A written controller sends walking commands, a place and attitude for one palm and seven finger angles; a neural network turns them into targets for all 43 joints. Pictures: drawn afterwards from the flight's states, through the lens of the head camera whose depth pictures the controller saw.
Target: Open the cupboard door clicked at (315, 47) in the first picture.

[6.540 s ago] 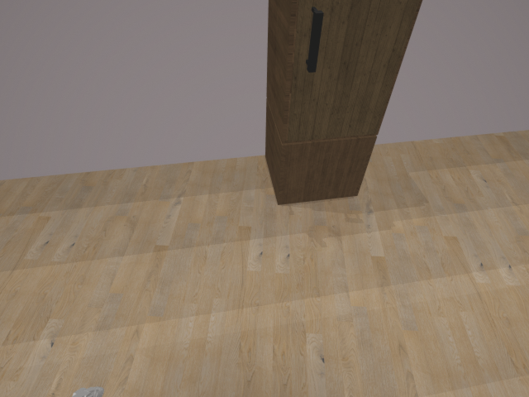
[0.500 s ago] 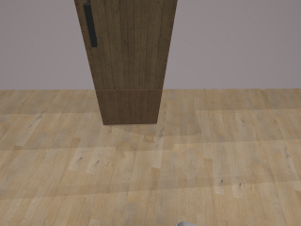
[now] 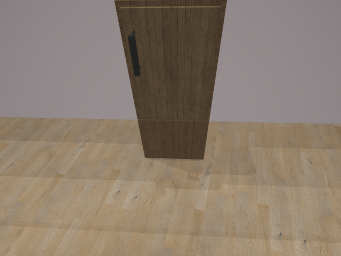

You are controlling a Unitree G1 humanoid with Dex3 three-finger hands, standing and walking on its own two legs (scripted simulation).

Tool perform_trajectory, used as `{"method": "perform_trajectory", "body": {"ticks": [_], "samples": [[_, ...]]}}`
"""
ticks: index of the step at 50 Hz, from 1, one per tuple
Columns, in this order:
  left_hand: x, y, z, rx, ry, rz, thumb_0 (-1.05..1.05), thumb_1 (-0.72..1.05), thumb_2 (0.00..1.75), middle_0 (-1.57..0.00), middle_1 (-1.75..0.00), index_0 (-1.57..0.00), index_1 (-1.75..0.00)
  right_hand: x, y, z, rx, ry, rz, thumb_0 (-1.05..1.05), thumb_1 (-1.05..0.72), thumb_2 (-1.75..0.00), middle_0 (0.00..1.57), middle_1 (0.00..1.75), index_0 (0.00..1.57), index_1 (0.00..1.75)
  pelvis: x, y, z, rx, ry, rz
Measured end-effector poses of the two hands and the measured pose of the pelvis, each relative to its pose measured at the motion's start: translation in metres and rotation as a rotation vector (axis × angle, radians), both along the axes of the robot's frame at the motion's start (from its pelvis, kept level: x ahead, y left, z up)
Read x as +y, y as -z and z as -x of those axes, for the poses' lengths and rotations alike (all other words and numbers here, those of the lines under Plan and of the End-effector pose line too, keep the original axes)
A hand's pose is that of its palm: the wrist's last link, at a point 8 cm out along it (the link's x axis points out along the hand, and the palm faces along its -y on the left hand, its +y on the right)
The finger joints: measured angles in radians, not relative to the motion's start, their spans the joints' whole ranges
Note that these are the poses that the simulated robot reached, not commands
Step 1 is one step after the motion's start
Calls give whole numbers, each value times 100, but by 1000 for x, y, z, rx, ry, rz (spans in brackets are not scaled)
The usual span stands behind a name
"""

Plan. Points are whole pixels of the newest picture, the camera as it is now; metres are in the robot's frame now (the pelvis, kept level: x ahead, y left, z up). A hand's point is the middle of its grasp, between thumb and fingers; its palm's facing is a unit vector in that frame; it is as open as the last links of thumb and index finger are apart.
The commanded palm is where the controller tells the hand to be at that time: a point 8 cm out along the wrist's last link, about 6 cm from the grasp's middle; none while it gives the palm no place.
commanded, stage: take the last steps up to it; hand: left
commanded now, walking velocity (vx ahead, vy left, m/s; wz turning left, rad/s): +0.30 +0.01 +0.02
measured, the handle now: (135, 54) +0.89 +0.22 +0.06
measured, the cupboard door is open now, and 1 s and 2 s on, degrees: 0 0 0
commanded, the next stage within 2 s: come to a stop and stand still in 0.92 s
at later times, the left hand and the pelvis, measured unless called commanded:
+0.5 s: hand (93, 247) +0.19 +0.24 -0.17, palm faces +0.02 -0.98 -0.19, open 7.4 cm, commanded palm none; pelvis +0.12 +0.06 +0.00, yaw -1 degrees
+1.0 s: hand (120, 208) +0.31 +0.20 -0.18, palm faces +0.06 -0.98 -0.19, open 7.2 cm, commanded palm none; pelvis +0.29 +0.01 -0.01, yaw +0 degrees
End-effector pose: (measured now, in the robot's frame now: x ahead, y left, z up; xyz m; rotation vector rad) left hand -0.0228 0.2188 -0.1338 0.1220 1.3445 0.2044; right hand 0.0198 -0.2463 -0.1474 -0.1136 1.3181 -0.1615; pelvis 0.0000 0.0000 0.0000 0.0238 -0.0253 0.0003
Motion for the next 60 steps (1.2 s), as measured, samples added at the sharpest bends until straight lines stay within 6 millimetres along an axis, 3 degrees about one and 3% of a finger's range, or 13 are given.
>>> {"method": "perform_trajectory", "body": {"ticks": [4, 8, 12, 16, 23, 28, 33, 37, 43, 47, 51, 55, 60], "samples": [[5, 7, 26, 87, -56, 35, 0, 90, 90, -20, -30, -20, -30, 14, -4, -16, 24, -35, 15, 0, -91, -90, 19, 30, 19, 30, 13, 1, -13, 9, -14, 9], [20, 20, 45, 186, -108, 74, 0, 90, 90, -20, -30, -20, -30, 41, -3, -48, -12, -74, 35, 0, -91, -90, 19, 30, 19, 30, 35, 9, -30, 13, -23, 31], [41, 30, 37, 274, -76, 95, 0, 90, 90, -20, -30, -20, -30, 67, -2, -68, -79, -43, 51, 0, -92, -90, 19, 30, 19, 30, 53, 17, -47, 4, 6, 30], [62, 25, -21, 211, -16, 79, 1, 90, 90, -20, -30, -20, -30, 79, -7, -60, -52, 14, 56, 0, -94, -90, 20, 30, 20, 30, 62, 8, -66, 0, 15, 31], [77, 13, -162, -41, 52, 24, 1, 91, 90, -20, -29, -19, -30, 100, -2, -31, 121, 76, -8, 0, -92, -90, 20, 30, 20, 30, 62, 3, -107, 4, 19, 10], [61, 4, -260, -157, 132, 2, 0, 91, 90, -20, -29, -19, -30, 104, 5, -25, 220, 136, -57, 0, -92, -90, 20, 30, 20, 30, 49, 8, -143, 7, 30, -3], [30, 8, -343, -257, 202, -15, 0, 91, 90, -20, -29, -19, -30, 87, 21, -40, 301, 176, -93, 0, -91, -90, 20, 30, 20, 30, 23, 26, -187, 7, 36, -5], [12, 9, -359, -272, 170, -4, 0, 91, 90, -20, -30, -20, -30, 60, 25, -89, 280, 148, -76, 0, -91, -90, 20, 30, 20, 30, 10, 25, -212, -4, 25, 12], [16, 5, -344, -174, 75, -25, -3, 95, 90, -21, -30, -20, -30, 22, 11, -210, 70, 66, 1, 0, -91, -90, 19, 30, 19, 30, 4, 10, -250, 12, 12, 33], [22, 11, -330, -81, 52, -9, -2, 94, 90, -20, -30, -20, -30, 16, -1, -285, -53, 14, 30, 0, -92, -90, 19, 30, 19, 30, 7, 7, -275, 18, 8, 43], [27, 22, -317, 7, 5, 29, -1, 93, 90, -20, -30, -20, -30, 26, -9, -348, -132, -47, 48, 0, -92, -90, 19, 30, 19, 30, 16, 9, -302, 13, 3, 57], [32, 39, -312, 97, -33, 64, 0, 91, 90, -20, -30, -20, -30, 45, -8, -392, -175, -87, 65, 0, -91, -90, 19, 30, 19, 30, 30, 18, -329, 4, 6, 54], [30, 34, -324, 161, -21, 73, 0, 91, 90, -20, -30, -20, -30, 67, -8, -410, -147, -80, 47, 0, -92, -90, 19, 30, 19, 30, 35, 12, -345, 2, 22, 31]]}}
